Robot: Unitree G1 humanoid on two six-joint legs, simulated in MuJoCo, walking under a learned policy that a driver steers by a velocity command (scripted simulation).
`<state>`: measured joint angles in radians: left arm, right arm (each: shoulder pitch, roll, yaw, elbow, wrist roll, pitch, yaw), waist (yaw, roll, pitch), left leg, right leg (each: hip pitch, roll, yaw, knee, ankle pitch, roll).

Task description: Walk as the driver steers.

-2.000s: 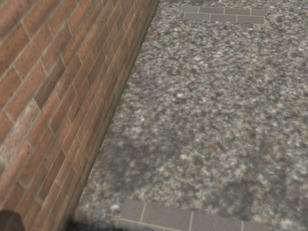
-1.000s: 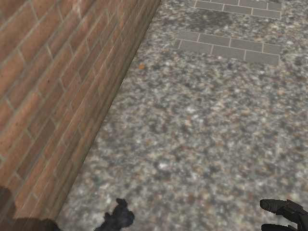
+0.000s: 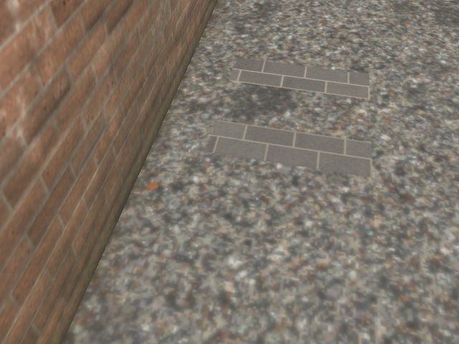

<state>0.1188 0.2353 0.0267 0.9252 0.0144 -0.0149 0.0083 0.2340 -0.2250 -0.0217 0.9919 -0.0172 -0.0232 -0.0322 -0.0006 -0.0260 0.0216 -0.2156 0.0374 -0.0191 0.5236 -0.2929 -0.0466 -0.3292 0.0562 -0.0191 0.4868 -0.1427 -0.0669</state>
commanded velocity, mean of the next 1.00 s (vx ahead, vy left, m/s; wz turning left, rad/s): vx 0.01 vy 0.00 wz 0.00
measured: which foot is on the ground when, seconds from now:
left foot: down 0.00-1.00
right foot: down 0.00-1.00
